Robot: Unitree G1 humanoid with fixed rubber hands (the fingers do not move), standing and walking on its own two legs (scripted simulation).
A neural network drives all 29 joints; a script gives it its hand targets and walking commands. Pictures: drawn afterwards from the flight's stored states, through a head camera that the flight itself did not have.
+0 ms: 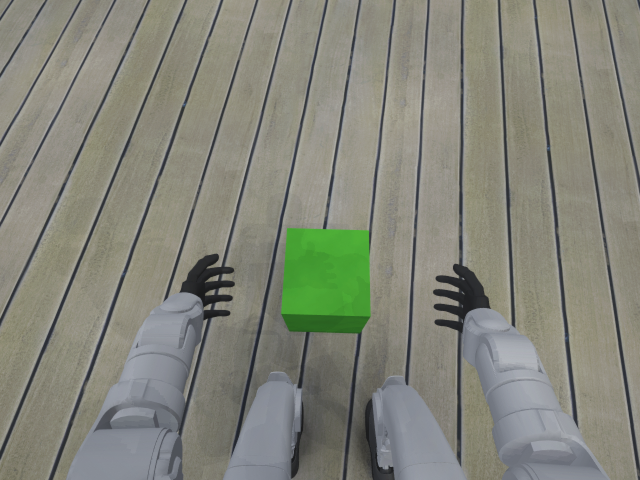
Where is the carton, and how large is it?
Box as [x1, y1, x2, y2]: [281, 228, 370, 333]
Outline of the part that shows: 287,228 281,314 289,330 359,333 370,316 368,230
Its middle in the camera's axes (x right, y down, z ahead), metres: +0.01 +0.12 +1.01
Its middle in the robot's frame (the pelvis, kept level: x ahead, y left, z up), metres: +0.48 +0.01 -0.56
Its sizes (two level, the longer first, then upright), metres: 0.210 0.200 0.250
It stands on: the floor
